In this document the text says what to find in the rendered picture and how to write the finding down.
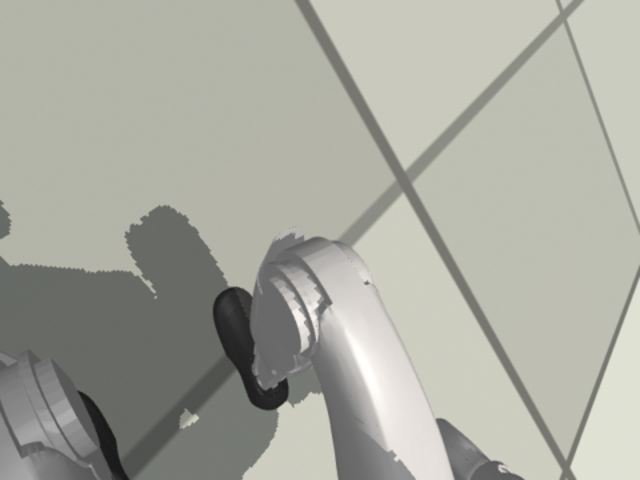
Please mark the left robot foot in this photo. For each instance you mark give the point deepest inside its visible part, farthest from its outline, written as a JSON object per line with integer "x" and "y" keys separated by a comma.
{"x": 107, "y": 440}

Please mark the right robot foot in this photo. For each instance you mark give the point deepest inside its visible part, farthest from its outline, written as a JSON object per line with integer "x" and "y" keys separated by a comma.
{"x": 231, "y": 313}

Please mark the right robot arm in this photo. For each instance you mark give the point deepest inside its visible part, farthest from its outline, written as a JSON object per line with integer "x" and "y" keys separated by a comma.
{"x": 494, "y": 470}

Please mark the right robot hand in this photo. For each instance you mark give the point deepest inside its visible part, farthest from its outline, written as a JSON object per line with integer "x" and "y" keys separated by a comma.
{"x": 464, "y": 456}

